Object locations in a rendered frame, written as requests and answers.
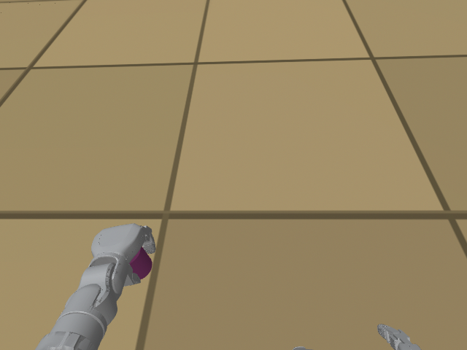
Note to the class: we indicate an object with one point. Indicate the left robot hand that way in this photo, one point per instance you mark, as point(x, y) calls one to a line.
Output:
point(126, 241)

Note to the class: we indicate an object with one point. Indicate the right robot hand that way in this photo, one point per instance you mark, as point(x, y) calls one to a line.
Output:
point(397, 338)

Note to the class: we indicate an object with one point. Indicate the tin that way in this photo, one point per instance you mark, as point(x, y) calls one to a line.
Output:
point(141, 264)

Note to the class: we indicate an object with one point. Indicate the left robot arm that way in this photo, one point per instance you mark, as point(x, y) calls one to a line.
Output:
point(88, 311)

